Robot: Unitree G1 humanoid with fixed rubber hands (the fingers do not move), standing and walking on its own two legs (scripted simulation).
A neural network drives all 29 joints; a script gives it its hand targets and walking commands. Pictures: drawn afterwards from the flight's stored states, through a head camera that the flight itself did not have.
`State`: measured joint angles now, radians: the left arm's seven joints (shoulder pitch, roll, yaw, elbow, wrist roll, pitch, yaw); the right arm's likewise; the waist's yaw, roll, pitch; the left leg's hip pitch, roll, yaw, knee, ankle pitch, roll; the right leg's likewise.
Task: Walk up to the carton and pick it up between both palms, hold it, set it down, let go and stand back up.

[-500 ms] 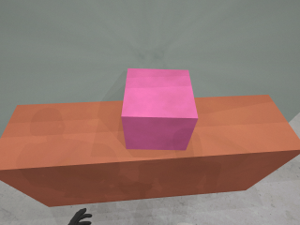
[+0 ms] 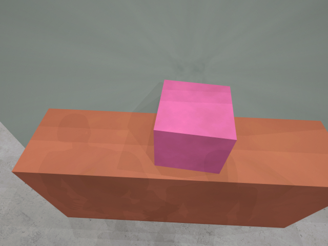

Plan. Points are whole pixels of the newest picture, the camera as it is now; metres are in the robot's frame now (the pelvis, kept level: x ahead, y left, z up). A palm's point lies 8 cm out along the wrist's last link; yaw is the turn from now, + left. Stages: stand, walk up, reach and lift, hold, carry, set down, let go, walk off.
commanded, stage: walk up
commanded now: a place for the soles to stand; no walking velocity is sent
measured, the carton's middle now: (191, 126) +0.53 -0.08 -0.09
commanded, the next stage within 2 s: reach and lift in 0.18 s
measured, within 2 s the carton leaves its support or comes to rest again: neither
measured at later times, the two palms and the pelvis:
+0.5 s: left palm (89, 228) +0.18 +0.21 -0.10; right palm (272, 245) +0.15 -0.26 -0.11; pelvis +0.00 -0.02 -0.02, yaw -5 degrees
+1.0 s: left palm (91, 226) +0.19 +0.21 -0.09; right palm (270, 240) +0.16 -0.25 -0.08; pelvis +0.02 -0.03 +0.00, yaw -5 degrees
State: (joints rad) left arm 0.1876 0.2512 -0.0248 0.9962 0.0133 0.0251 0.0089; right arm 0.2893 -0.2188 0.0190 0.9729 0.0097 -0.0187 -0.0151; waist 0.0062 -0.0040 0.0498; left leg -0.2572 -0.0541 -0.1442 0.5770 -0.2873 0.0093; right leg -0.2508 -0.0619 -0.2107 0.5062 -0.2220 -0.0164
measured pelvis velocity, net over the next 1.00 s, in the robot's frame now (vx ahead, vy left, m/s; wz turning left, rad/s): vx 0.02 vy -0.03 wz -0.08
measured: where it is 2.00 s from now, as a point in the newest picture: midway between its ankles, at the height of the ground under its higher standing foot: outside the picture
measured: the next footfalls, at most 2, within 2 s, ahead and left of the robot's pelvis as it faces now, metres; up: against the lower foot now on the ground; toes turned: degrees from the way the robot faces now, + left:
none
